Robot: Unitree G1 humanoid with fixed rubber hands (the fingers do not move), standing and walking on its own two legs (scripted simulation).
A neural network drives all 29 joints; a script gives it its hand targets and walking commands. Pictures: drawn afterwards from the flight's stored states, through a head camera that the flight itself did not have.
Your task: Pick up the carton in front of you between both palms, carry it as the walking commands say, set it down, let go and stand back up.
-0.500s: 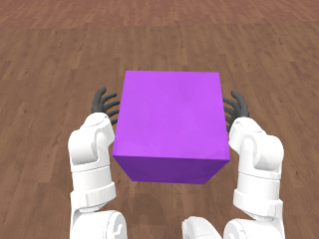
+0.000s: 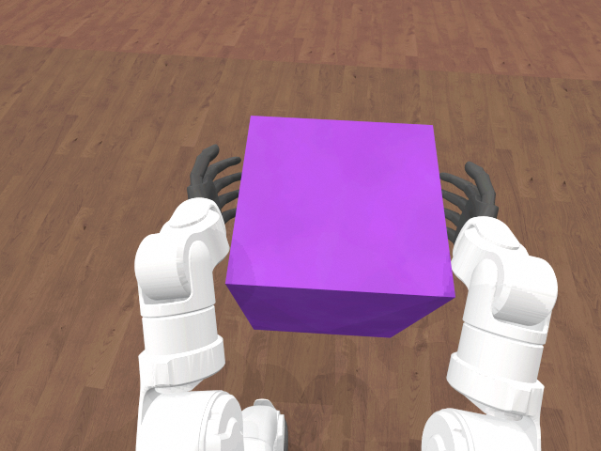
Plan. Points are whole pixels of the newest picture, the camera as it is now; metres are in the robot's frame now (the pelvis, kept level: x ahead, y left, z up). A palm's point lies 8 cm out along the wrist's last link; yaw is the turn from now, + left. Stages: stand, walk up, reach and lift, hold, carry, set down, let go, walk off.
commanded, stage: carry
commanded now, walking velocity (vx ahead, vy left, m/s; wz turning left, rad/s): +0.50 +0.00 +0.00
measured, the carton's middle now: (330, 242) +0.36 +0.02 +0.07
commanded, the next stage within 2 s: none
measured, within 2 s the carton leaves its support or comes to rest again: neither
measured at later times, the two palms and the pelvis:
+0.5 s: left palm (269, 65) +0.63 +0.14 +0.17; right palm (463, 68) +0.64 -0.17 +0.17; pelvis +0.29 -0.03 +0.04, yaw -1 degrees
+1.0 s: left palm out of the picture +0.94 +0.11 +0.21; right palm out of the picture +0.90 -0.19 +0.22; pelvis +0.58 +0.00 +0.09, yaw -2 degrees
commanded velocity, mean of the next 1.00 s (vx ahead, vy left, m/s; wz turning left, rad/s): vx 0.50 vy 0.00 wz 0.00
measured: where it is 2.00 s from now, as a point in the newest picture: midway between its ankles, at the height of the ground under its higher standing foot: (343, 179)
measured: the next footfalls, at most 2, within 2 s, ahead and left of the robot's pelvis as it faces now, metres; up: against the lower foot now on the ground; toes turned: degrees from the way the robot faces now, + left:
left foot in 0.04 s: +0.21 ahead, +0.11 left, +0.03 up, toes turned +5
right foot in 0.40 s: +0.39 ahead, -0.12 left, +0.06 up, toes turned -8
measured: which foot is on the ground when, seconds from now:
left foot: up 0.00-0.02, down 0.04-0.42, up 0.44-0.74, down 0.76-1.00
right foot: down 0.00-0.08, up 0.10-0.38, down 0.40-0.76, up 0.78-1.00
